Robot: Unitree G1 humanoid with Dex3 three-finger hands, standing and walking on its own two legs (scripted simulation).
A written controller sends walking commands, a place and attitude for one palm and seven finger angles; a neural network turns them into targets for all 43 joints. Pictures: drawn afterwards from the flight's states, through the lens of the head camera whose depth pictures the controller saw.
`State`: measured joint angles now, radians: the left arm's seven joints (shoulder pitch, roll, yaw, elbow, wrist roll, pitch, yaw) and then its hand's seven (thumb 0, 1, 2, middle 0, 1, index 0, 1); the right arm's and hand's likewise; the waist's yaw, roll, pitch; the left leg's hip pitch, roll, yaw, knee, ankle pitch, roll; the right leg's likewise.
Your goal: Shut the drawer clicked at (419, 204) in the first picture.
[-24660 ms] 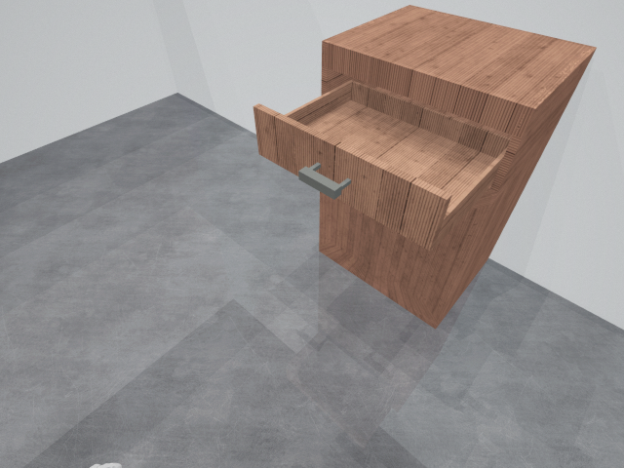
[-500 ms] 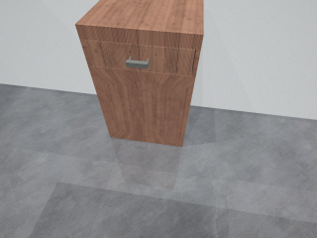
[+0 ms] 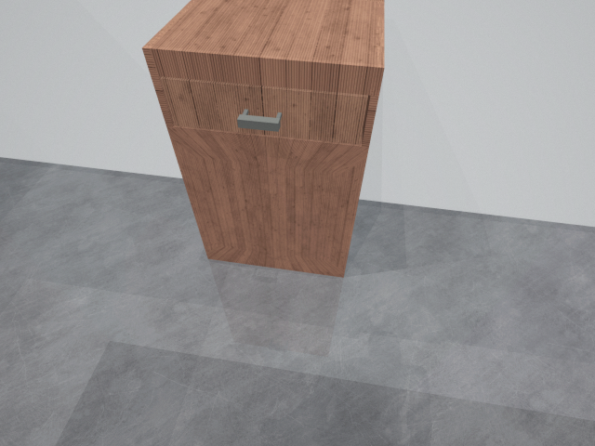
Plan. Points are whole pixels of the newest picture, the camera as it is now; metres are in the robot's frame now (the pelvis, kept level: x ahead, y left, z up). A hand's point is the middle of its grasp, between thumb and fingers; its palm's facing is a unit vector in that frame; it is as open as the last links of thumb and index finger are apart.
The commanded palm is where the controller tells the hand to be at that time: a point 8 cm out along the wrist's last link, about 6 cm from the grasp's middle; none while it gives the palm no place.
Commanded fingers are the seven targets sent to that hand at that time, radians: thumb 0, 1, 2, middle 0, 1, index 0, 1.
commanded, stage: stand and wait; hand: left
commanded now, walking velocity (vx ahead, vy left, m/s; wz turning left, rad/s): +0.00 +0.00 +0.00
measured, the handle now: (260, 118) +0.86 +0.14 -0.05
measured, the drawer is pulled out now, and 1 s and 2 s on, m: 0.00 0.00 0.00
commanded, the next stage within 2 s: none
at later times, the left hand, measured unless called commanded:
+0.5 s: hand out of the picture +0.02 +0.18 -0.17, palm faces +0.02 -0.98 -0.21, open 7.3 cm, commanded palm none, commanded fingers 0.00 0.90 0.90 -0.20 -0.30 -0.20 -0.30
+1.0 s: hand out of the picture +0.03 +0.18 -0.17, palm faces +0.02 -0.97 -0.22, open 7.3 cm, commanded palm none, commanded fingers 0.00 0.90 0.90 -0.20 -0.30 -0.20 -0.30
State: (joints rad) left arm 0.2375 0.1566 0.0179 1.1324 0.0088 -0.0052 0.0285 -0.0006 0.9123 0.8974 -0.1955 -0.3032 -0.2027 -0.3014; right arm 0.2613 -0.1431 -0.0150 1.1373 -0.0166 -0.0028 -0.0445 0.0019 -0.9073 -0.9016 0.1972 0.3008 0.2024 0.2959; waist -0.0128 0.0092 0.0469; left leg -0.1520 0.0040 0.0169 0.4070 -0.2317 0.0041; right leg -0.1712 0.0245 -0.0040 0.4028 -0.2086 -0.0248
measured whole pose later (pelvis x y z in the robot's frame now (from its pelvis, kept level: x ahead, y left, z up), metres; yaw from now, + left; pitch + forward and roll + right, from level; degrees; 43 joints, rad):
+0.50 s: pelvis +0.00 -0.01 +0.00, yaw +0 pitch -1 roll +0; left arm 0.23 0.17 0.02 1.14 0.01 -0.01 0.03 0.00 0.91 0.90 -0.20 -0.30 -0.20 -0.30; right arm 0.26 -0.16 -0.01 1.15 -0.02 0.00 -0.04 0.00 -0.91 -0.90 0.20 0.30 0.20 0.30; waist -0.01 0.01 0.05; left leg -0.14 0.01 0.01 0.39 -0.23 -0.01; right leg -0.16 0.03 -0.01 0.39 -0.21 -0.04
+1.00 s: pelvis +0.01 -0.01 +0.00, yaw +0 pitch -1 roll +0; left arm 0.22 0.18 0.02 1.13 0.01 -0.01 0.02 0.00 0.91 0.90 -0.20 -0.30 -0.20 -0.30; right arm 0.25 -0.17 -0.02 1.15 -0.02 0.00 -0.04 0.00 -0.91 -0.90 0.20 0.30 0.20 0.30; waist -0.01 0.01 0.05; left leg -0.13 0.02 0.01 0.38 -0.23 -0.01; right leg -0.15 0.04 -0.01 0.38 -0.21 -0.04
